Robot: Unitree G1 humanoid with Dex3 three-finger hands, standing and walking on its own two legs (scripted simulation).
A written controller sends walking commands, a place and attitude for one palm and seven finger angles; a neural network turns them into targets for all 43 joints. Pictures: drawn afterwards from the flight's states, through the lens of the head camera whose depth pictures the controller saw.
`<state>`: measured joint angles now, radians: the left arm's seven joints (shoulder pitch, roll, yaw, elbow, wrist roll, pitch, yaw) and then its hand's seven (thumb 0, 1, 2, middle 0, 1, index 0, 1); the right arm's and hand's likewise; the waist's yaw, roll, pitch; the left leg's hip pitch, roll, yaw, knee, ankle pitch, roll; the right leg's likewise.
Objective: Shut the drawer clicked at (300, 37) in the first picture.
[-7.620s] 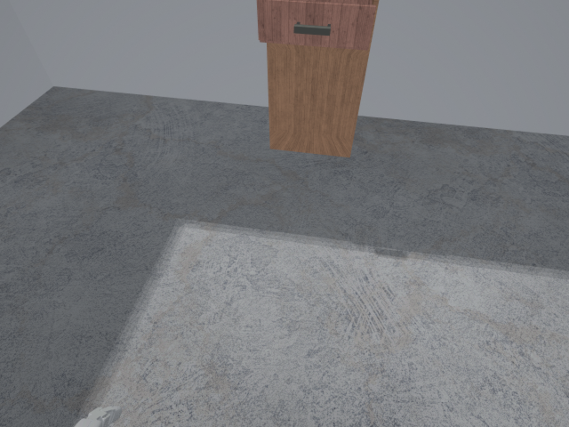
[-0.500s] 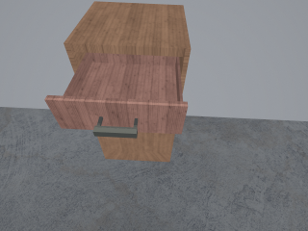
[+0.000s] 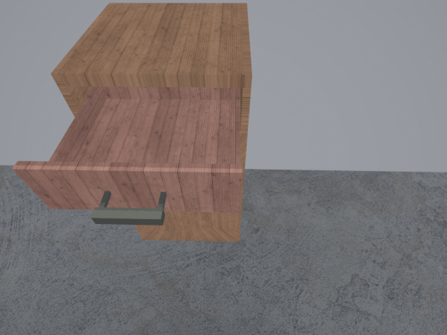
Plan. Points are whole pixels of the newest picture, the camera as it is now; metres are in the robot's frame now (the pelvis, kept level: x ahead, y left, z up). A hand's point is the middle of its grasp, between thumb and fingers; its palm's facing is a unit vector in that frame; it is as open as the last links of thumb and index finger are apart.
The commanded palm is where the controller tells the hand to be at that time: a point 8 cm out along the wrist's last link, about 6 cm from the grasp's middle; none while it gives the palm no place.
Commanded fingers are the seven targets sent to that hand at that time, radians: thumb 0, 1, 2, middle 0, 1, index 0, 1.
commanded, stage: come to a stop and stand still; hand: left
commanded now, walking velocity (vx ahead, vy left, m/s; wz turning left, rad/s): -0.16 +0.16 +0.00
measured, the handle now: (131, 206) +0.34 +0.20 +0.03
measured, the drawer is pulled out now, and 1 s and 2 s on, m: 0.26 0.26 0.26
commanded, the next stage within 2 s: look again from close up in 0.84 s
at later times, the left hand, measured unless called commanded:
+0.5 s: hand out of the picture +0.01 +0.19 -0.16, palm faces +0.05 -0.97 -0.24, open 7.3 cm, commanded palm none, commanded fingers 0.00 0.90 0.90 -0.20 -0.30 -0.20 -0.30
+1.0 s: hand out of the picture -0.06 +0.17 -0.16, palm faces +0.01 -0.99 -0.16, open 7.3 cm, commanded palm none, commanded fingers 0.00 0.90 0.90 -0.20 -0.30 -0.20 -0.30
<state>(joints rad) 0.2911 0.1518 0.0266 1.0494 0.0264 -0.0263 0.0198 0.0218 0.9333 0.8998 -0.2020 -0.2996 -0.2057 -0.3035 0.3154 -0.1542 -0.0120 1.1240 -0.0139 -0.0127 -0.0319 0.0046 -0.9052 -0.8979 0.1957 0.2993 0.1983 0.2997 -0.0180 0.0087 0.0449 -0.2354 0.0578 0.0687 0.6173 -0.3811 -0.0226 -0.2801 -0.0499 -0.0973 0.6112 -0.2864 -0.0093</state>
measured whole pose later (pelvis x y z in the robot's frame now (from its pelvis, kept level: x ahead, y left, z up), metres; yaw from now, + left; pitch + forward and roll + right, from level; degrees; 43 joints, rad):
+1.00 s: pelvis -0.04 +0.01 +0.01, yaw +1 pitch -1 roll -2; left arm 0.35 0.11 -0.02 1.09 0.03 -0.01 0.04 0.01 0.91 0.90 -0.20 -0.30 -0.20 -0.30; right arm 0.33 -0.15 0.00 1.13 -0.02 0.02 0.00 0.01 -0.91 -0.90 0.19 0.30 0.20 0.30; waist -0.02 0.02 0.05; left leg -0.32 0.04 0.10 0.50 -0.18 0.02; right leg -0.16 0.01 -0.09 0.44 -0.27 -0.01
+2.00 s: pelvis -0.02 -0.02 -0.05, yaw +5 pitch +8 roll +0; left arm 0.63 0.23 0.14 0.00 -0.23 -0.42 -0.26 0.02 0.90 0.90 -0.52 -0.64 -0.52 -0.64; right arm 0.15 -0.25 -0.06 0.50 0.03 -0.20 -0.03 0.01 -0.90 -0.90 0.20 0.30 0.20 0.30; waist 0.02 -0.03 -0.11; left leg -0.72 0.03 0.01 0.98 -0.40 0.00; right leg -0.62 0.03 -0.13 0.98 -0.51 -0.09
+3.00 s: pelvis +0.00 +0.05 -0.02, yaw +3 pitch +3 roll -2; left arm 0.67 0.20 -0.07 -0.61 -0.16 -0.04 -0.09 0.02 0.90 0.90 -1.39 -1.58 -1.39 -1.59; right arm 0.24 -0.19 0.09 0.45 0.05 -0.20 0.00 0.02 -0.90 -0.90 0.20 0.30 0.20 0.30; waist 0.03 0.06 -0.10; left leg -0.51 -0.05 0.02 0.84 -0.39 0.08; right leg -0.41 -0.01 -0.04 0.80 -0.44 0.02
